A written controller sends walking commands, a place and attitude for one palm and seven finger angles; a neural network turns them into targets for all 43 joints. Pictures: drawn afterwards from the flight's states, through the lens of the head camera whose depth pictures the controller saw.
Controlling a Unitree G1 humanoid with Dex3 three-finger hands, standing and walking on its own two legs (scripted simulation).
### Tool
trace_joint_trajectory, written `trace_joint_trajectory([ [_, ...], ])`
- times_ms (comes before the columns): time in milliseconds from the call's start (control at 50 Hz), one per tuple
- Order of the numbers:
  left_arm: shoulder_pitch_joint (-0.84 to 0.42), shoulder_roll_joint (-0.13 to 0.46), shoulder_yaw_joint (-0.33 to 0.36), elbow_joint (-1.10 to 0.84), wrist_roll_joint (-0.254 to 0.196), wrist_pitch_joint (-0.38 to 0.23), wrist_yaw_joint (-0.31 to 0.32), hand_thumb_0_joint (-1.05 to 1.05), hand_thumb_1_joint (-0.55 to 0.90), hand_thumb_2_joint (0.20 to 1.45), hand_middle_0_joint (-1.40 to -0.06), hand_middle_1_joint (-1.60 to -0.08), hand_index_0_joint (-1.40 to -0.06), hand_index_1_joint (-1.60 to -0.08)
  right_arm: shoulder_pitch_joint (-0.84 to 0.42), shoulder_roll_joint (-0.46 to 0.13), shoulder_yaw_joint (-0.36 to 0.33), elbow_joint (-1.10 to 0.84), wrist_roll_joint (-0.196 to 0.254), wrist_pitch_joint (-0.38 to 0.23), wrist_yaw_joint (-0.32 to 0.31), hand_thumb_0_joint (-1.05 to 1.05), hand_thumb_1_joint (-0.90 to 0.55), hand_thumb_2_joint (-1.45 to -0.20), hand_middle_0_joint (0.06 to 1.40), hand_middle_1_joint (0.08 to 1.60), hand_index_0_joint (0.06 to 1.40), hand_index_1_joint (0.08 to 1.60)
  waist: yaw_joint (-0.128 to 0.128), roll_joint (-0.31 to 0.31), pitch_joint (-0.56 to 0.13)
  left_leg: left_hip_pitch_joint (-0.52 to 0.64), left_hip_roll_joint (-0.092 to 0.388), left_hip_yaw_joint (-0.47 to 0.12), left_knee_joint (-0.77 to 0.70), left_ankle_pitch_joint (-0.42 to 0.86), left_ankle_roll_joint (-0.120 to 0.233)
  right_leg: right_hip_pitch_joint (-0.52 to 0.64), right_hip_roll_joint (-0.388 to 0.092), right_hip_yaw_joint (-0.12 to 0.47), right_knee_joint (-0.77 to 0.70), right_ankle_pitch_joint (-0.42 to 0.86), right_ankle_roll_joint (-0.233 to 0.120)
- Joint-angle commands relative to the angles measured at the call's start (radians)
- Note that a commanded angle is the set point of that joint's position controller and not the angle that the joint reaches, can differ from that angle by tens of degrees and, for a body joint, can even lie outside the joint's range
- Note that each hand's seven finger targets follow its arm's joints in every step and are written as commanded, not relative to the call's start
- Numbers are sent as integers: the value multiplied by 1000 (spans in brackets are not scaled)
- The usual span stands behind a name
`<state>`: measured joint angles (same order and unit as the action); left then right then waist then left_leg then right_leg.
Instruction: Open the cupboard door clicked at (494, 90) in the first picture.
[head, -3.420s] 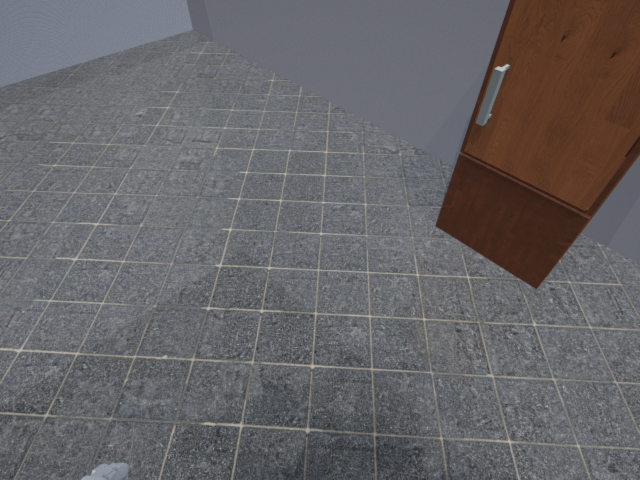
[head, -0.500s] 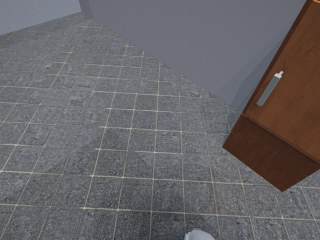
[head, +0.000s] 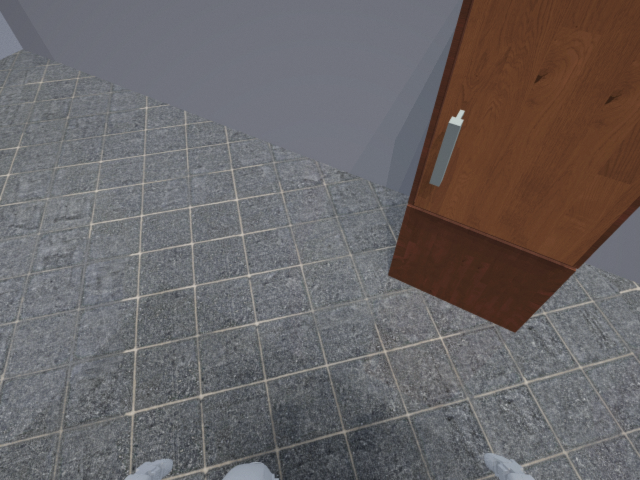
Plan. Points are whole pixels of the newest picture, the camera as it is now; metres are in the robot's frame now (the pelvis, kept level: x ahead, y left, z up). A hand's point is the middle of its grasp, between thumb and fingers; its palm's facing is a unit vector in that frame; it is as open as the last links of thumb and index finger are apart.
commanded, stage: turn to face it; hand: left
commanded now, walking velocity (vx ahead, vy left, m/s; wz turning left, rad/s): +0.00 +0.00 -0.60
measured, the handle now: (447, 148) +0.81 -0.23 -0.10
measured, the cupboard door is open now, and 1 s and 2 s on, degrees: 0 0 0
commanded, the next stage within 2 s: take the last steps up to it in 0.62 s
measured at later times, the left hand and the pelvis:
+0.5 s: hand (210, 458) +0.16 +0.17 -0.16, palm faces -0.31 -0.91 -0.26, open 7.4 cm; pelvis +0.00 +0.01 +0.00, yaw -18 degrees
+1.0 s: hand (215, 479) +0.14 +0.17 -0.18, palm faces -0.37 -0.91 -0.16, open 7.4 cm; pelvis +0.03 +0.01 +0.00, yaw -25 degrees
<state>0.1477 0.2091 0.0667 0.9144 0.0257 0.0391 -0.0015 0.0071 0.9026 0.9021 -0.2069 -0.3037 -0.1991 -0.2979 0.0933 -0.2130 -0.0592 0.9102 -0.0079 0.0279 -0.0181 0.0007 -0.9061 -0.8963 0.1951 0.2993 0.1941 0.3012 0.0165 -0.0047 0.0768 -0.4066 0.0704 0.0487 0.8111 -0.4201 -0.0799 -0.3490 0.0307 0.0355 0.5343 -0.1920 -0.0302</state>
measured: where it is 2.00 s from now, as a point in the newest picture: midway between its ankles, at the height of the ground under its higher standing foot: (387, 474)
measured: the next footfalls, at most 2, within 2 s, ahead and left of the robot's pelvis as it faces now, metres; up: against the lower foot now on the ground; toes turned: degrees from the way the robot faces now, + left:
left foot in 0.06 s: +0.06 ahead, +0.14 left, +0.00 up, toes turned +2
right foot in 0.50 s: -0.01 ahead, -0.11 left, +0.00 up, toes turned -23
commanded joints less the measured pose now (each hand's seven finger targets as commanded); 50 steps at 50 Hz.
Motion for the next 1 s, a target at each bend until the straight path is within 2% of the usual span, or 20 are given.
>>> trace_joint_trajectory([
  [0,-23,209,62,-88,-5,-5,9,0,900,900,-200,-300,-200,-300,146,-84,-13,-45,4,-22,-15,0,-900,-900,200,300,200,300,-42,-153,-154,182,-34,19,-269,117,16,44,-200,289,-103,226,-93],
  [20,-36,183,56,-104,-12,0,7,0,900,900,-200,-300,-200,-300,188,-111,-16,-39,3,-32,-20,0,-900,-900,200,300,200,300,-66,-94,-163,309,6,-8,-401,172,29,-46,-148,256,-42,144,-47],
  [40,-27,124,45,-129,-20,4,-2,0,900,900,-200,-300,-200,-300,193,-196,-30,-50,-9,-39,-21,0,-900,-900,200,300,200,300,-67,171,-150,386,220,-248,-543,152,102,-212,-16,135,138,-92,19],
  [60,-23,112,41,-148,-11,0,-10,0,900,900,-200,-300,-200,-300,166,-254,-37,-85,-12,-30,-16,0,-900,-900,200,300,200,300,-53,323,-103,302,410,-389,-595,220,185,-264,21,-9,383,-372,66],
  [80,-19,147,52,-123,6,12,-9,0,900,900,-200,-300,-200,-300,112,-218,-27,-86,-18,-33,-18,0,-900,-900,200,300,200,300,-48,288,-67,193,408,-375,-605,195,201,-250,-19,45,542,-355,82],
  [120,24,151,68,-97,6,16,-27,0,900,900,-200,-300,-200,-300,14,-168,-12,-121,-19,-38,-20,0,-900,-900,200,300,200,300,12,165,-30,152,289,-183,-565,243,183,-235,-40,18,694,-233,90],
  [160,41,126,58,-83,3,19,-34,0,900,900,-200,-300,-200,-300,30,-145,-10,-116,-14,-45,-22,0,-900,-900,200,300,200,300,4,147,-65,228,238,-58,-519,403,172,-245,-56,-15,717,-179,102],
  [360,-74,73,22,-99,-6,13,-29,0,900,900,-200,-300,-200,-300,214,-190,-44,-12,-19,-35,-8,0,-900,-900,200,300,200,300,-82,216,-109,374,295,39,-422,675,207,-96,-69,-127,283,-280,90],
  [440,32,86,21,-57,-7,-15,-17,0,900,900,-200,-300,-200,-300,199,-196,-50,5,-11,-29,1,0,-900,-900,200,300,200,300,-26,182,-168,310,267,115,-265,622,125,140,-46,-152,-87,-23,49],
  [460,93,159,29,-38,-1,-30,-7,0,900,900,-200,-300,-200,-300,221,-161,-42,3,-2,-27,9,0,-900,-900,200,300,200,300,0,32,-210,143,224,150,-121,462,63,360,-155,-26,-178,184,12],
  [480,161,269,53,-15,5,-40,11,0,900,900,-200,-300,-200,-300,174,-67,-13,-45,-2,-25,12,0,-900,-900,200,300,200,300,40,-281,-206,-169,83,189,96,-152,6,509,-420,277,-168,608,-92],
  [500,206,271,47,2,-13,-33,19,0,900,900,-200,-300,-200,-300,110,-81,-8,-58,-2,-8,-6,0,-900,-900,200,300,200,300,67,-206,-207,-167,66,30,214,-238,8,415,-453,246,-121,786,-167],
  [540,124,217,43,-3,-11,-32,28,0,900,900,-200,-300,-200,-300,101,-90,-10,-29,-5,2,-16,0,-900,-900,200,300,200,300,28,-256,-152,-216,56,-37,332,-149,7,359,-364,213,-125,702,-166],
  [600,31,164,24,-32,-11,-35,27,0,900,900,-200,-300,-200,-300,162,-84,-10,29,-11,7,-8,0,-900,-900,200,300,200,300,-29,-138,-130,-158,55,-19,322,9,-12,285,-281,88,-139,598,-123],
  [820,80,174,33,11,0,-45,11,0,900,900,-200,-300,-200,-300,98,-65,0,9,-15,-26,7,0,-900,-900,200,300,200,300,5,-151,-74,-9,11,22,-54,-12,15,200,-269,224,-250,-15,-165],
  [880,56,149,28,23,-12,-44,2,0,900,900,-200,-300,-200,-300,229,-62,6,54,-16,-54,1,0,-900,-900,200,300,200,300,-56,-90,-68,290,-14,71,-369,140,35,38,-180,167,-158,-190,-96],
  [900,64,95,18,16,-16,-41,-4,0,900,900,-200,-300,-200,-300,296,-119,-4,77,-21,-64,-6,0,-900,-900,200,300,200,300,-81,89,-64,426,102,-91,-472,30,75,-120,-101,98,-15,-277,-48],
  [920,64,35,6,-7,-17,-40,-13,0,900,900,-200,-300,-200,-300,369,-220,-25,86,-35,-61,-7,0,-900,-900,200,300,200,300,-107,364,-32,438,347,-403,-617,-180,170,-275,13,-75,256,-382,10],
  [940,-4,76,14,-35,0,-38,-14,0,900,900,-200,-300,-200,-300,377,-233,-28,84,-33,-58,-11,0,-900,-900,200,300,200,300,-124,314,17,332,434,-531,-708,-298,226,-319,-25,-32,434,-390,13],
  [980,-12,91,24,-13,9,-40,-27,0,900,900,-200,-300,-200,-300,299,-166,-8,68,-28,-65,-12,0,-900,-900,200,300,200,300,-80,164,82,226,368,-433,-724,-296,219,-332,-83,-1,591,-252,15],
])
